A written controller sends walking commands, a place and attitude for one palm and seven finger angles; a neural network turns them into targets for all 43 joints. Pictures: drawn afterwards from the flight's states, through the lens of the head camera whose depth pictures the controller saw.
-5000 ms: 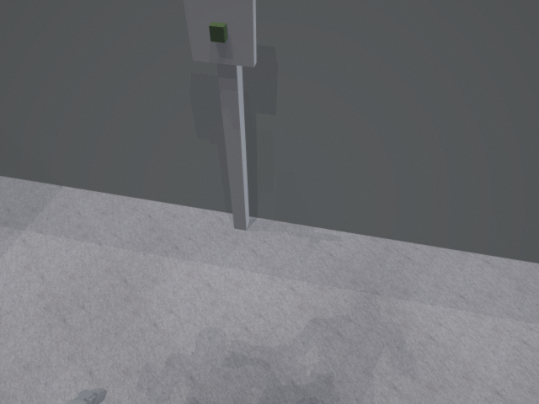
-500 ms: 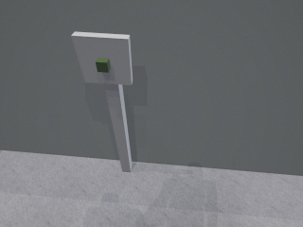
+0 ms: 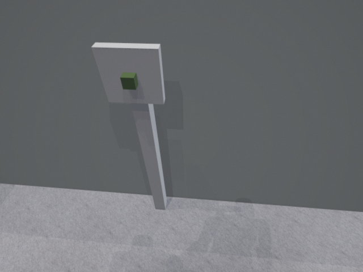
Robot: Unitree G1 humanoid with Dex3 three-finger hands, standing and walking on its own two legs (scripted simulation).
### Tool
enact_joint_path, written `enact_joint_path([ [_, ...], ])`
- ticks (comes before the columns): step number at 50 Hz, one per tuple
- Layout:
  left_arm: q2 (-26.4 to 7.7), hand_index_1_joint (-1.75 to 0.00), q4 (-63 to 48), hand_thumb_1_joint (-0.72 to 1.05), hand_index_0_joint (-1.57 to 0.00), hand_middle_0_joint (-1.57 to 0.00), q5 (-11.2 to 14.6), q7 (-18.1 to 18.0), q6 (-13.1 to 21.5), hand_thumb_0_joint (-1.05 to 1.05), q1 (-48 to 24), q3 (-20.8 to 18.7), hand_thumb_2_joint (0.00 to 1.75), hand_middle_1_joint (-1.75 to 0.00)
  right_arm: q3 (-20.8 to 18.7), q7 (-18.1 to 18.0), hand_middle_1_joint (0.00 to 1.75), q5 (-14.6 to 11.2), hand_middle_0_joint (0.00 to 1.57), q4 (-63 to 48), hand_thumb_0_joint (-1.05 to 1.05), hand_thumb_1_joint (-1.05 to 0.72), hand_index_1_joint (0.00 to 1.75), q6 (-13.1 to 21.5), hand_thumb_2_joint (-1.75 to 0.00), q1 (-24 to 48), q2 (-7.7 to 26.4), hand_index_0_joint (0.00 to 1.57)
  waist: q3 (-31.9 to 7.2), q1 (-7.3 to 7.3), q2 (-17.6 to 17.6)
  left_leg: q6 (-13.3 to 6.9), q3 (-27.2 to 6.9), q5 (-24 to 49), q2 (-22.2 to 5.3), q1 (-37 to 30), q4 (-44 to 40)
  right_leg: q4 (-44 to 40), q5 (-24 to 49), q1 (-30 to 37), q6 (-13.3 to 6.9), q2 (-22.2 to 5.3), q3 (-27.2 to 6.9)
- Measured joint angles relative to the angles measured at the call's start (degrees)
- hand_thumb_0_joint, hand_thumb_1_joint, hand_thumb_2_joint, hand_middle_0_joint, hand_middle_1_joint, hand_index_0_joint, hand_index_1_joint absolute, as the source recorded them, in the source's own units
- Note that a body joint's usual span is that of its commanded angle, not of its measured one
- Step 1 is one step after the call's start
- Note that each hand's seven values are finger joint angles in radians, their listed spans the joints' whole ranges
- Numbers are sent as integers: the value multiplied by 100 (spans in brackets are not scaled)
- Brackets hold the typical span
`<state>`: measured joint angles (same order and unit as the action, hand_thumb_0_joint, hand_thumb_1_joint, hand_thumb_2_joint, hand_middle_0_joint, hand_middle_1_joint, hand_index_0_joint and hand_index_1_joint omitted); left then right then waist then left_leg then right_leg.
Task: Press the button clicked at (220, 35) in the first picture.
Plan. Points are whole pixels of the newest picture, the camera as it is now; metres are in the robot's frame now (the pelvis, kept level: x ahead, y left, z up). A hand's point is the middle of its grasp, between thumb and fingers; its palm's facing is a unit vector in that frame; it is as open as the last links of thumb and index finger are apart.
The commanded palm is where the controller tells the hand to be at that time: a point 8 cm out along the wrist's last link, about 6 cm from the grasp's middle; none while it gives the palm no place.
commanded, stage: look again from close up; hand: left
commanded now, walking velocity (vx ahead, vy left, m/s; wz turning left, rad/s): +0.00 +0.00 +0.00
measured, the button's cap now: (129, 80) +0.58 +0.18 +0.14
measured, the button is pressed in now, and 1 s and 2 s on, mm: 0 0 0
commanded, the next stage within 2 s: shuffle to correct the standing spot in 0.24 s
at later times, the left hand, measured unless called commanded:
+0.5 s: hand out of the picture +0.03 +0.16 -0.18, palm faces +0.01 -0.98 -0.18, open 7.4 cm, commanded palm none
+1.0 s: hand out of the picture +0.11 +0.18 -0.17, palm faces +0.02 -0.97 -0.25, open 7.4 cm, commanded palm none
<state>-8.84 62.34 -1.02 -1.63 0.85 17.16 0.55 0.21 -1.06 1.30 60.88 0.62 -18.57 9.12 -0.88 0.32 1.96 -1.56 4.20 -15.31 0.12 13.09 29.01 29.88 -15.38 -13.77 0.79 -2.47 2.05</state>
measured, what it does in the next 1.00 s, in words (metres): lifts its left foot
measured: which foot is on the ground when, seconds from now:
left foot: down 0.00-0.90, up 0.92-1.00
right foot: down 0.00-1.00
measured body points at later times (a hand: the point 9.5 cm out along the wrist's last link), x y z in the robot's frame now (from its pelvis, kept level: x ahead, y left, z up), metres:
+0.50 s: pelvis +0.04 -0.01 +0.00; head +0.05 -0.01 +0.45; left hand +0.03 +0.21 -0.16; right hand +0.03 -0.23 -0.16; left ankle +0.00 +0.10 -0.74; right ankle +0.01 -0.13 -0.74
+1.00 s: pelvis +0.09 -0.01 +0.00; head +0.13 -0.01 +0.45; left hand +0.11 +0.23 -0.15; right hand +0.10 -0.24 -0.16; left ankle +0.05 +0.10 -0.70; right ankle +0.01 -0.12 -0.73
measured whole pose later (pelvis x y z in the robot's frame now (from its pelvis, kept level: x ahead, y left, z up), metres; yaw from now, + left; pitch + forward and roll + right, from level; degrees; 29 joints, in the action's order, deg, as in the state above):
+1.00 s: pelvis +0.09 -0.01 +0.00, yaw -1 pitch +1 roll +2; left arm -9.9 58.1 -2.0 -3.1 1.1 14.9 -2.2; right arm -2.4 -2.4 0.2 60.8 -0.9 -13.5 8.9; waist 4.2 -0.9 -1.5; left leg 0.1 4.3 -26.4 0.9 17.3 42.9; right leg 31.7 -19.9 -9.3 -2.4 -3.8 3.2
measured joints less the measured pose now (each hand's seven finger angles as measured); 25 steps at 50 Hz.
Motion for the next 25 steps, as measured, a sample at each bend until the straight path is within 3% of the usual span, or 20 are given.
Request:
enact_joint_path([
  [18,-19,-30,105,91,-20,-20,20,6,6,1,-186,-3,90,-29,56,-27,30,-41,19,270,0,-92,30,76,-90,318,15,20,262,-32,-179,83,43,-14,-54,-333,-341,-246,-50,263,-44,71,-39],
  [25,16,-30,132,91,-20,-20,-26,66,-20,1,-61,-59,90,-29,25,6,30,-11,19,313,0,-91,30,33,-90,259,-4,20,230,-72,-191,114,29,-311,-113,-306,-12,24,-323,261,-91,115,-28],
])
